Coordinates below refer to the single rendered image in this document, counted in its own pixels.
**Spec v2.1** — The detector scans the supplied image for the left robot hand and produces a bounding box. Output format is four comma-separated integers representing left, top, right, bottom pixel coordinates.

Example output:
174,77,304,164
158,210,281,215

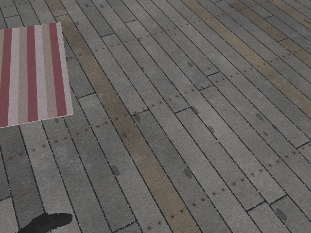
16,213,73,233

